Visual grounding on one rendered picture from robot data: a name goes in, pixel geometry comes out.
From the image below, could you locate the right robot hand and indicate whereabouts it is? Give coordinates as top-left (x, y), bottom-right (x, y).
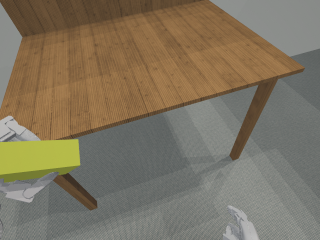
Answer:
top-left (223, 205), bottom-right (260, 240)

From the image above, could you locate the table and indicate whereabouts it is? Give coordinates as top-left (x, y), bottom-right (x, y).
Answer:
top-left (0, 0), bottom-right (305, 211)

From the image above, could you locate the left robot hand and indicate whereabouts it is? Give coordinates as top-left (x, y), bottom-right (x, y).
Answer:
top-left (0, 116), bottom-right (59, 203)

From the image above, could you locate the sponge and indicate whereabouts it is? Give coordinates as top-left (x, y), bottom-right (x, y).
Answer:
top-left (0, 139), bottom-right (80, 183)

